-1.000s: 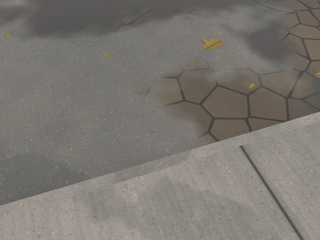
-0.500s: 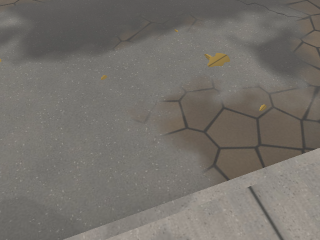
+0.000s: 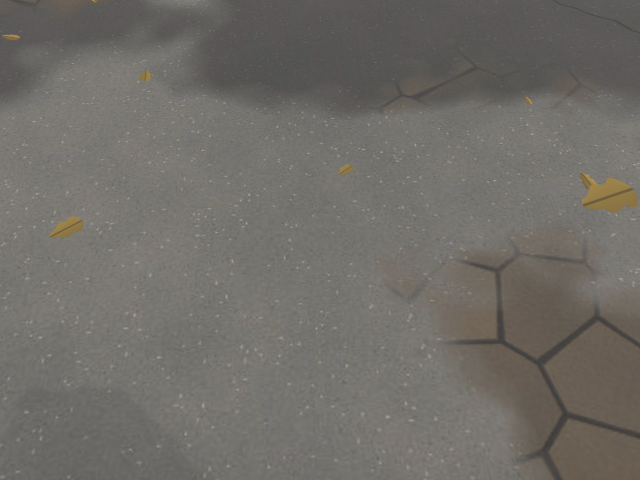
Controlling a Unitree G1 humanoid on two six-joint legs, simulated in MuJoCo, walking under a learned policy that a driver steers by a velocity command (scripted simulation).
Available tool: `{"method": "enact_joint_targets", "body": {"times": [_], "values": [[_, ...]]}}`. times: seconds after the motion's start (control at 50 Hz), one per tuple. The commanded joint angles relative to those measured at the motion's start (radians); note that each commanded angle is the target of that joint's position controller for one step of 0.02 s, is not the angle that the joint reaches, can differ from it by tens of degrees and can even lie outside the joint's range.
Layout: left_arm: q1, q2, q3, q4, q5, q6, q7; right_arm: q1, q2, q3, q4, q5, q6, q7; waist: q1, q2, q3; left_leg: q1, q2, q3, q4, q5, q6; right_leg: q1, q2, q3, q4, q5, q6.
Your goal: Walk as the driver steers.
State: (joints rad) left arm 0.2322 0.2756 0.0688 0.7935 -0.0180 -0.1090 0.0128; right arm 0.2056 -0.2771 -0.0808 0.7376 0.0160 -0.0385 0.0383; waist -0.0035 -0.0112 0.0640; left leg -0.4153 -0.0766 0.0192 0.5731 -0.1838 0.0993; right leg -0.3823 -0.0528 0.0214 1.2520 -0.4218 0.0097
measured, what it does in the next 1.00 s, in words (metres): walks ahead: right foot, then left foot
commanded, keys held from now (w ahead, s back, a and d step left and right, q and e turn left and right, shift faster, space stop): w+q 0.08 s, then q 0.36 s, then no key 0.20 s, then e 0.36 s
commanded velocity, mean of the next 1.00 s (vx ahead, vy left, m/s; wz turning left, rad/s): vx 0.16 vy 0.00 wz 0.28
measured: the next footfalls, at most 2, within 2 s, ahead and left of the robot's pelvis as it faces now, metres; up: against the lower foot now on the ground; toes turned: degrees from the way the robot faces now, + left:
right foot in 0.32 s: +0.28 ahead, -0.12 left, +0.00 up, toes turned +17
left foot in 0.68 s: +0.22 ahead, +0.14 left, +0.00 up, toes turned +19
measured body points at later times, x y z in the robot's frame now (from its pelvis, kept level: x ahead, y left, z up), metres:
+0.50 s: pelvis +0.18 -0.02 +0.00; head +0.21 -0.01 +0.45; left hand +0.23 +0.28 -0.10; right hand +0.45 -0.23 -0.07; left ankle +0.11 +0.09 -0.63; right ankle +0.24 -0.13 -0.73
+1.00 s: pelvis +0.18 +0.03 +0.00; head +0.20 +0.03 +0.45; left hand +0.19 +0.32 -0.12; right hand +0.44 -0.15 -0.07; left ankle +0.19 +0.13 -0.73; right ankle +0.17 -0.10 -0.68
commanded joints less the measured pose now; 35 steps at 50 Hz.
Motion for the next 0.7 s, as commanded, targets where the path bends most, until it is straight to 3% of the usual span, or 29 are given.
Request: {"method": "enact_joint_targets", "body": {"times": [0.02, 0.08, 0.12, 0.14, 0.16, 0.18, 0.2, 0.24, 0.28, 0.3, 0.32, 0.34, 0.36, 0.38, 0.4, 0.42, 0.44, 0.48, 0.52, 0.54, 0.58, 0.64, 0.66, 0.68, 0.7], "values": [[0.001, 0.133, 0.037, -0.093, 0.022, -0.015, 0.007, 0.038, -0.091, -0.022, -0.073, -0.015, -0.020, -0.012, 0.014, 0.058, -0.148, 0.304, 0.258, -0.407, -0.296, 0.228, 0.203, -0.249, -0.068, 0.074, -0.059, 0.106, -0.010], [-0.031, 0.096, 0.028, -0.109, 0.028, 0.016, 0.011, 0.072, -0.125, -0.031, -0.066, -0.008, -0.028, -0.028, 0.020, 0.041, -0.112, 0.212, 0.230, -0.349, -0.326, 0.284, 0.203, -0.240, -0.056, 0.051, -0.209, 0.170, 0.024], [-0.108, 0.085, 0.021, -0.134, 0.035, 0.018, 0.015, 0.083, -0.153, -0.036, -0.066, -0.007, -0.023, -0.045, 0.011, 0.053, -0.069, 0.133, 0.187, -0.281, -0.307, 0.429, 0.168, -0.206, -0.018, 0.034, -0.385, 0.280, 0.041], [-0.157, 0.071, 0.017, -0.153, 0.050, 0.014, 0.011, 0.084, -0.164, -0.039, -0.058, -0.004, -0.013, -0.059, 0.001, 0.067, -0.072, 0.096, 0.139, -0.234, -0.282, 0.513, 0.137, -0.147, 0.011, 0.020, -0.475, 0.371, 0.035], [-0.158, 0.044, 0.010, -0.152, 0.055, 0.010, 0.005, 0.084, -0.169, -0.043, -0.054, -0.014, 0.002, -0.065, 0.004, 0.098, -0.114, 0.067, 0.108, -0.196, -0.236, 0.608, 0.117, -0.062, 0.054, -0.010, -0.496, 0.477, 0.036], [-0.154, 0.048, 0.012, -0.151, 0.048, 0.012, -0.001, 0.089, -0.165, -0.043, -0.055, -0.017, 0.015, -0.069, 0.001, 0.119, -0.135, 0.060, 0.096, -0.191, -0.210, 0.628, 0.100, -0.027, 0.081, -0.018, -0.518, 0.512, 0.038], [-0.073, 0.080, 0.025, -0.116, 0.047, 0.010, -0.011, 0.059, -0.165, -0.042, -0.079, -0.040, 0.020, -0.074, 0.029, 0.128, -0.212, 0.047, 0.129, -0.216, -0.149, 0.689, 0.098, 0.065, 0.085, -0.006, -0.372, 0.614, 0.035], [-0.091, 0.096, 0.027, -0.128, 0.043, 0.015, -0.016, 0.040, -0.122, -0.029, -0.107, -0.023, 0.035, -0.081, 0.027, 0.102, -0.194, 0.108, 0.158, -0.292, -0.077, 0.717, 0.106, -0.030, 0.073, 0.022, -0.329, 0.464, 0.038], [-0.147, 0.101, 0.022, -0.164, 0.045, 0.004, -0.025, 0.024, -0.106, -0.021, -0.142, -0.010, 0.049, -0.087, 0.018, 0.093, -0.155, 0.204, 0.178, -0.394, 0.001, 0.677, 0.105, -0.120, 0.068, 0.050, -0.407, 0.321, 0.023], [-0.122, 0.117, 0.027, -0.163, 0.044, -0.005, -0.028, -0.013, -0.109, -0.021, -0.167, -0.007, 0.054, -0.090, 0.036, 0.108, -0.159, 0.215, 0.165, -0.423, 0.045, 0.667, 0.094, -0.082, 0.074, 0.055, -0.489, 0.294, 0.008], [-0.040, 0.131, 0.034, -0.150, 0.044, -0.013, -0.032, -0.079, -0.115, -0.020, -0.196, 0.001, 0.052, -0.088, 0.097, 0.132, -0.186, 0.196, 0.128, -0.421, 0.123, 0.679, 0.065, 0.036, 0.076, 0.053, -0.628, 0.335, -0.017], [0.048, 0.175, 0.048, -0.134, 0.051, -0.019, -0.034, -0.092, -0.101, -0.014, -0.223, 0.006, 0.049, -0.086, 0.135, 0.058, -0.237, 0.151, 0.054, -0.383, 0.297, 0.562, 0.018, 0.205, 0.016, 0.083, -0.757, 0.601, -0.066], [0.031, 0.238, 0.063, -0.137, 0.040, -0.003, -0.032, 0.102, -0.021, 0.003, -0.217, -0.001, 0.061, -0.081, 0.020, -0.243, -0.294, -0.055, -0.099, -0.304, 0.577, -0.208, -0.059, 0.419, -0.233, 0.363, -0.775, 1.001, -0.226], [0.001, 0.148, 0.035, -0.169, 0.031, 0.019, -0.021, 0.249, -0.080, -0.007, -0.164, -0.008, 0.060, -0.070, -0.024, -0.313, -0.289, -0.220, -0.137, -0.307, 0.774, -0.602, -0.097, 0.473, -0.376, 0.504, -0.739, 1.382, -0.325], [-0.016, 0.168, 0.042, -0.161, 0.011, 0.024, -0.028, 0.190, -0.138, -0.026, -0.183, 0.011, 0.059, -0.070, -0.041, -0.257, -0.231, -0.353, -0.077, -0.263, 0.918, -0.523, -0.126, 0.424, -0.406, 0.560, -0.775, 1.179, -0.363], [-0.045, 0.132, 0.033, -0.178, 0.004, 0.031, -0.036, 0.073, -0.184, -0.035, -0.199, 0.020, 0.077, -0.080, -0.008, -0.146, -0.192, -0.389, -0.014, -0.208, 0.941, -0.426, -0.143, 0.369, -0.356, 0.518, -0.810, 0.922, -0.343], [-0.055, 0.092, 0.020, -0.182, 0.001, 0.035, -0.034, 0.016, -0.191, -0.035, -0.205, 0.001, 0.096, -0.085, 0.019, -0.040, -0.122, -0.365, 0.018, -0.196, 0.880, -0.368, -0.151, 0.277, -0.301, 0.373, -0.821, 0.896, -0.296], [-0.086, 0.136, 0.023, -0.158, 0.005, 0.049, -0.024, 0.002, -0.110, -0.010, -0.231, -0.003, 0.122, -0.076, -0.027, -0.055, -0.088, -0.280, 0.062, -0.171, 0.692, -0.337, -0.142, 0.198, -0.228, 0.261, -0.843, 0.756, -0.252], [-0.084, 0.176, 0.032, -0.136, 0.023, 0.067, -0.017, -0.063, -0.052, 0.014, -0.261, 0.002, 0.117, -0.063, -0.008, -0.066, -0.127, -0.174, 0.069, -0.113, 0.510, -0.263, -0.125, 0.168, -0.202, 0.176, -0.875, 0.799, -0.240], [-0.103, 0.183, 0.032, -0.131, 0.021, 0.076, -0.020, -0.070, -0.037, 0.021, -0.264, 0.000, 0.114, -0.059, -0.007, -0.086, -0.155, -0.107, 0.069, -0.091, 0.418, -0.226, -0.120, 0.163, -0.192, 0.131, -0.879, 0.816, -0.236], [-0.121, 0.170, 0.025, -0.110, 0.012, 0.090, -0.030, -0.048, -0.018, 0.029, -0.253, -0.010, 0.110, -0.049, -0.009, -0.125, -0.213, 0.037, 0.066, -0.056, 0.313, -0.135, -0.122, 0.157, -0.176, 0.069, -0.862, 0.812, -0.236], [-0.117, 0.148, 0.012, -0.079, -0.018, 0.085, -0.046, -0.028, -0.036, 0.020, -0.251, -0.017, 0.105, -0.033, -0.022, -0.129, -0.209, 0.154, 0.046, -0.009, 0.073, -0.015, -0.091, 0.166, -0.166, 0.040, -0.819, 0.727, -0.204], [-0.117, 0.109, -0.004, -0.068, -0.026, 0.077, -0.046, -0.018, -0.009, 0.028, -0.244, -0.021, 0.096, -0.031, -0.037, -0.126, -0.202, 0.261, 0.045, -0.002, -0.093, 0.088, -0.069, 0.133, -0.142, 0.039, -0.808, 0.635, -0.168], [-0.073, 0.061, -0.022, -0.048, -0.017, 0.067, -0.048, -0.004, -0.023, 0.025, -0.244, -0.036, 0.090, -0.032, -0.032, -0.073, -0.225, 0.396, 0.094, -0.061, -0.181, 0.299, -0.043, 0.096, -0.094, 0.018, -0.776, 0.494, -0.098], [0.016, 0.043, -0.030, -0.036, 0.020, 0.063, -0.049, -0.014, -0.082, 0.021, -0.261, -0.050, 0.086, -0.037, 0.031, 0.106, -0.274, 0.515, 0.286, -0.244, -0.124, 0.766, 0.030, 0.040, -0.012, -0.016, -0.680, 0.085, -0.012]]}}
